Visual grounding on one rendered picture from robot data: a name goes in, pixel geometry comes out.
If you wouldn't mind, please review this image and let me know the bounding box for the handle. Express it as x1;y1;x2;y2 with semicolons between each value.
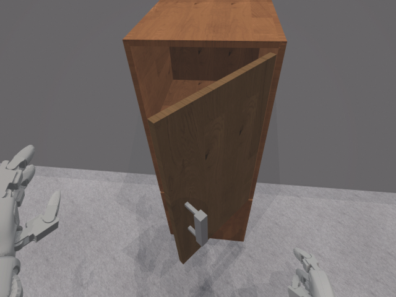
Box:
184;202;208;246

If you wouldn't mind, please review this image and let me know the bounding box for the robot left forearm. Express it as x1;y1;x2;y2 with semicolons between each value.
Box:
0;256;23;297

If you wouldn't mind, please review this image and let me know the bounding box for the cupboard door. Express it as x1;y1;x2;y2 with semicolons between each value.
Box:
147;53;277;264

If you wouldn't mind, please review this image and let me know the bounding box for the left robot hand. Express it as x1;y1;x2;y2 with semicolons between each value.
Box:
0;145;61;257

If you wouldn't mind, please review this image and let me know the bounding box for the right robot hand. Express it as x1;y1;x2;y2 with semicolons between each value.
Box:
288;247;335;297

